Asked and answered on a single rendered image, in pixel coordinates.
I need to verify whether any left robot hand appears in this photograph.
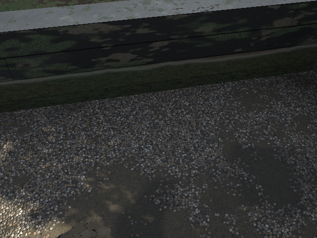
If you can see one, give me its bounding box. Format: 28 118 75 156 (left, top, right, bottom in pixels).
55 221 111 238

